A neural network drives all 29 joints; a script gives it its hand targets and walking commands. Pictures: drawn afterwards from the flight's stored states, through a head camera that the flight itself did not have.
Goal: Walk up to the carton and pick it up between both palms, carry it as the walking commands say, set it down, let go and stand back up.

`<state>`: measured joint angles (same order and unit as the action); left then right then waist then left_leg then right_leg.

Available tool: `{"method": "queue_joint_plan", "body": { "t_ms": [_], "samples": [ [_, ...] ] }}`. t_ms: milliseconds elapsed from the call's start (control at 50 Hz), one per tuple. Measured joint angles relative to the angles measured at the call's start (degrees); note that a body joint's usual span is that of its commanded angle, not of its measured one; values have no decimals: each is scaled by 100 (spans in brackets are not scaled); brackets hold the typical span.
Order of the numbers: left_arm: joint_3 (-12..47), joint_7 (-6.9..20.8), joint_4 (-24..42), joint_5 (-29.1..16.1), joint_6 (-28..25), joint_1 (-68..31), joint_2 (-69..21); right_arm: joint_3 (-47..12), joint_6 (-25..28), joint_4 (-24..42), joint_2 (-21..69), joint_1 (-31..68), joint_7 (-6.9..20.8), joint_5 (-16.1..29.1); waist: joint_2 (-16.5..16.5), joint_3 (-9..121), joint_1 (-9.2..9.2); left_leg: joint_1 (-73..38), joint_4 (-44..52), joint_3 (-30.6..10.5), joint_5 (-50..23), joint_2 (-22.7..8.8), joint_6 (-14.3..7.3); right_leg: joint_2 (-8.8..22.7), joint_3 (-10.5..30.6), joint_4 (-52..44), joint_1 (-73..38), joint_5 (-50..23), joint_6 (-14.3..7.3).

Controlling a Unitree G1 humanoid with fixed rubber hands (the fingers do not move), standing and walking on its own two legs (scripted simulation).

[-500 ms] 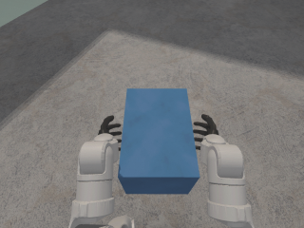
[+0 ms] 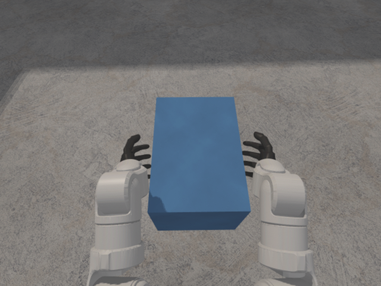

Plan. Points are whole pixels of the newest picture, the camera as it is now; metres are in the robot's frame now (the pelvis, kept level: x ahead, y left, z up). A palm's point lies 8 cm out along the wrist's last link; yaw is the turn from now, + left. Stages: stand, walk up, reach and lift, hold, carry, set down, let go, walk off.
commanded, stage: carry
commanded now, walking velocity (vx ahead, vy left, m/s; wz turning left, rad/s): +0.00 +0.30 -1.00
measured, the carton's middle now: (195, 163) +0.38 +0.01 +0.01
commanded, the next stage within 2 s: none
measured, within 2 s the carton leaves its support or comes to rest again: neither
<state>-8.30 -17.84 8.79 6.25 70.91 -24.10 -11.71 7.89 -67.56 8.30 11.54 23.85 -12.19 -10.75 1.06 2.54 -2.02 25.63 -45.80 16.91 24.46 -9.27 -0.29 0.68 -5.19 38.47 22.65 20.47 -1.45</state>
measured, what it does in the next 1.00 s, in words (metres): steps to the left, turning right: left foot, then right foot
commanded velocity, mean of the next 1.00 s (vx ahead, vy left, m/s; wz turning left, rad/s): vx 0.00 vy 0.04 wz -0.12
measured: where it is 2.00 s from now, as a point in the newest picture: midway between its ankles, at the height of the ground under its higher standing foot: outside the picture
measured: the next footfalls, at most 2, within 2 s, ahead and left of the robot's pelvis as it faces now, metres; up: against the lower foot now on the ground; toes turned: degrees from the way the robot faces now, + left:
left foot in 0.24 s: +0.07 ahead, +0.20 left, +0.00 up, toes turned -22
right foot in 0.50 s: -0.05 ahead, +0.00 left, +0.00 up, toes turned -13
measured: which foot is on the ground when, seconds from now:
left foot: up 0.00-0.22, down 0.24-1.00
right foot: down 0.00-0.24, up 0.26-0.48, down 0.50-1.00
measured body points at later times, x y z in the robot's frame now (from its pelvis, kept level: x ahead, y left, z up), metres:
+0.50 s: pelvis -0.03 +0.11 +0.01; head -0.01 +0.11 +0.46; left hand +0.31 +0.15 +0.10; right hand +0.24 -0.11 +0.10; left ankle +0.04 +0.20 -0.71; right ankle -0.08 +0.02 -0.72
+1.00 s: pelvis -0.04 +0.14 +0.02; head -0.04 +0.15 +0.47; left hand +0.30 +0.16 +0.10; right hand +0.21 -0.09 +0.11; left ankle +0.04 +0.20 -0.71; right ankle -0.08 +0.02 -0.71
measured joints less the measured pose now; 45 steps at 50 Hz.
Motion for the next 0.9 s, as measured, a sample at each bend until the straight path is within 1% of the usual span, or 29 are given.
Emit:
{"method": "queue_joint_plan", "body": {
  "t_ms": [20, 40, 60, 100, 140, 180, 200, 240, 260, 300, 320, 340, 360, 380, 420, 440, 480, 500, 520, 560, 580, 640, 680, 720, 800, 900],
  "samples": [
    [7, 61, -157, 51, -44, -5, -4, 5, 15, -47, -26, -77, -39, 41, 51, -24, 35, 207, -482, -305, 340, 134, 126, -9, 94, 72, 70, 15, 7],
    [19, 111, -266, 78, -53, 19, 5, -32, 2, -78, -56, -163, -84, 93, 69, -85, 80, 394, -986, -585, 530, 283, 218, -7, 207, 43, 74, -16, 39],
    [36, 144, -335, 88, -44, 54, 18, -82, -28, -91, -86, -238, -145, 155, 64, -164, 126, 539, -1384, -793, 534, 396, 286, -4, 333, -57, 42, -94, 87],
    [63, 158, -334, 61, -15, 112, 43, -163, -100, -33, -119, -314, -314, 307, -3, -318, 206, 713, -1653, -1070, 252, 495, 378, -4, 608, -304, 1, -319, 195],
    [76, 192, -199, 62, -24, 127, 50, -180, -124, 87, -107, -275, -447, 413, -112, -423, 278, 760, -1393, -1262, 20, 515, 431, -3, 891, -452, 63, -512, 289],
    [94, 262, -31, 132, -69, 115, 44, -140, -92, 205, -73, -185, -490, 450, -233, -450, 350, 654, -767, -1387, -87, 520, 425, 7, 1158, -464, 207, -616, 402],
    [109, 300, 44, 184, -89, 104, 39, -111, -71, 254, -56, -142, -488, 455, -291, -431, 387, 520, -304, -1410, -150, 528, 404, 14, 1280, -418, 298, -630, 466],
    [125, 369, 152, 290, -104, 89, 34, -59, -41, 292, -21, -59, -463, 451, -347, -328, 475, 75, 894, -1307, -703, 504, 308, -4, 1479, -182, 511, -560, 591],
    [99, 411, 162, 336, -126, 85, 41, -64, 0, 251, -5, -40, -450, 446, -432, -293, 496, 74, 975, -1202, -965, 534, 224, 38, 1510, 55, 654, -390, 492],
    [56, 431, 164, 340, -116, 181, 74, -120, 27, 85, 0, -32, -416, 440, -457, -274, 401, 89, 810, -1014, -903, 451, 77, 38, 1166, 955, 947, 621, 349],
    [66, 399, 158, 310, -77, 247, 97, -145, 7, -5, -6, -43, -378, 425, -417, -260, 337, 44, 818, -944, -854, 382, 32, 12, 945, 1410, 1039, 876, 310],
    [93, 338, 164, 258, -26, 305, 119, -168, -25, -60, -15, -66, -338, 407, -371, -242, 272, -15, 876, -885, -842, 323, 5, -3, 732, 1707, 1065, 946, 292],
    [126, 266, 180, 196, 20, 345, 134, -182, -58, -77, -25, -88, -299, 386, -322, -223, 213, -72, 954, -839, -863, 278, -11, -5, 537, 1793, 1011, 900, 292],
    [151, 193, 196, 135, 55, 359, 140, -183, -87, -70, -30, -99, -259, 356, -273, -204, 164, -118, 1027, -803, -901, 249, -23, -6, 372, 1707, 892, 818, 304],
    [161, 79, 208, 48, 89, 320, 128, -150, -121, -39, -25, -81, -179, 272, -187, -148, 93, -164, 1116, -748, -968, 229, -47, -36, 146, 1220, 530, 748, 316],
    [150, 54, 187, 32, 90, 282, 115, -125, -127, -35, -17, -63, -138, 217, -151, -107, 67, -172, 1133, -724, -986, 232, -56, -63, 72, 838, 295, 685, 306],
    [112, 47, 81, 41, 80, 195, 82, -74, -140, -59, -7, -36, -65, 101, -126, -8, 19, -187, 1118, -659, -986, 278, -60, -79, -47, -285, -305, 163, 285],
    [94, 43, 5, 49, 64, 157, 65, -42, -138, -95, -3, -19, -45, 57, -99, 30, -2, -189, 1080, -622, -968, 290, -54, -80, -56, -723, -506, -276, 186],
    [97, 63, -104, 69, 35, 141, 54, -20, -132, -143, -10, -32, -32, 25, -13, 49, 5, -217, 1085, -612, -968, 266, -43, -106, -55, -806, -546, -447, 89],
    [112, 96, -301, 93, 43, 127, 49, -37, -179, -191, -50, -134, -91, 55, 52, 110, 80, -291, 1189, -595, -949, 300, 51, -83, -41, -814, -567, -439, 18],
    [117, 97, -361, 89, 62, 119, 47, -55, -216, -181, -69, -182, -154, 108, 68, 130, 131, -336, 1284, -582, -1039, 324, 77, -64, -36, -831, -581, -419, 23],
    [69, 154, -496, 138, 73, 70, 31, -53, -267, -211, -81, -214, -330, 259, 43, 147, 258, -428, 1450, -508, -1190, 394, -75, -8, 20, -849, -592, -427, 80],
    [32, 203, -555, 191, 67, 49, 23, -23, -279, -266, -69, -184, -390, 305, -3, 150, 310, -463, 1483, -466, -1205, 415, -144, 13, 57, -834, -590, -444, 106],
    [8, 229, -586, 227, 64, 46, 22, 5, -285, -328, -54, -143, -425, 326, -58, 161, 336, -483, 1495, -437, -1212, 426, -165, 26, 85, -815, -585, -452, 118],
    [-22, 205, -624, 240, 69, 51, 25, 69, -274, -478, -20, -54, -419, 309, -147, 192, 315, -498, 1510, -406, -1227, 441, -184, 42, 113, -805, -578, -470, 135],
    [-43, 99, -622, 192, 84, 41, 21, 124, -241, -587, 6, 10, -330, 234, -186, 203, 210, -483, 1513, -405, -1242, 442, -211, 42, 113, -836, -578, -506, 148]
  ]
}}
